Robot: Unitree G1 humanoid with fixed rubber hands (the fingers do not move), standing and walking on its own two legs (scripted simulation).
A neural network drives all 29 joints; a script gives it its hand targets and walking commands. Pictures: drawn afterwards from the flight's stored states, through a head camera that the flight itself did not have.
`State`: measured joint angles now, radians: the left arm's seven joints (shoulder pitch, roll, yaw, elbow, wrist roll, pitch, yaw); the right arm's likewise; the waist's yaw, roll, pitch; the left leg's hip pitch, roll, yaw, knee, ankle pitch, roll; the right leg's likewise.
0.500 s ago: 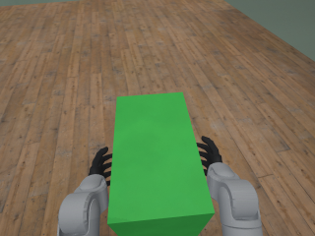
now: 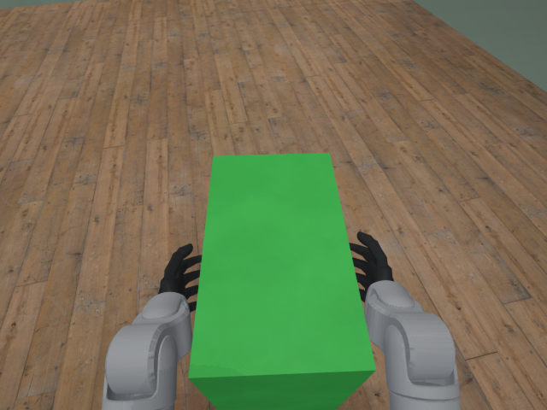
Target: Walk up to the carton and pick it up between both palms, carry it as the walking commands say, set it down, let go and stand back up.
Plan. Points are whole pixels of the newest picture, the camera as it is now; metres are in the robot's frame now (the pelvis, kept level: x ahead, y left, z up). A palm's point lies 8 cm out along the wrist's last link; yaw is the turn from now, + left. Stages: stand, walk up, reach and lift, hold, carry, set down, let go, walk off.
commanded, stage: carry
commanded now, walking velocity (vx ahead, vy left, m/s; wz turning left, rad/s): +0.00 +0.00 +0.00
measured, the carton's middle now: (275, 288) +0.30 +0.00 +0.01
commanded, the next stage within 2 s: none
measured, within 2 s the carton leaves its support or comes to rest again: neither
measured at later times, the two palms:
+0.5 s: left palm (210, 178) +0.49 +0.10 +0.07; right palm (358, 162) +0.50 -0.16 +0.08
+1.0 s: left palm (225, 105) +0.69 +0.09 +0.09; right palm (348, 90) +0.70 -0.18 +0.10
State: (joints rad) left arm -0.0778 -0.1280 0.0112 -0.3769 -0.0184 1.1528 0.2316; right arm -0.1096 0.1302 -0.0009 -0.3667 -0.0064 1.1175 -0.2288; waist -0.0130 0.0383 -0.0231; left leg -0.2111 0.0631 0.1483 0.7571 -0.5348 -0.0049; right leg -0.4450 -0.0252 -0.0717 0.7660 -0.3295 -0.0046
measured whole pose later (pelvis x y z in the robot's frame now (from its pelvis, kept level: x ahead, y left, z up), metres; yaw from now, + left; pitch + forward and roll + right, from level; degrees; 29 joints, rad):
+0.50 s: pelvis +0.23 -0.03 +0.00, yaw +1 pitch +4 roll +2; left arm -0.11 -0.13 -0.01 -0.26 0.02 1.08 0.20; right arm -0.10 0.13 -0.03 -0.31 -0.04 1.06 -0.21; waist 0.01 -0.05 -0.06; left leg -0.50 0.00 0.11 1.03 -0.61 0.02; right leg -0.09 -0.06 -0.18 0.60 -0.57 -0.02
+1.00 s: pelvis +0.42 -0.04 +0.03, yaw +0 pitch +5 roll -1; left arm -0.09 -0.13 -0.01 -0.32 0.00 1.02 0.21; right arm -0.13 0.13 -0.03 -0.35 0.00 1.02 -0.22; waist -0.01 0.01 -0.01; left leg -0.32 0.02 0.11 0.73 -0.28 0.05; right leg -0.30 -0.01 -0.12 0.70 -0.26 -0.02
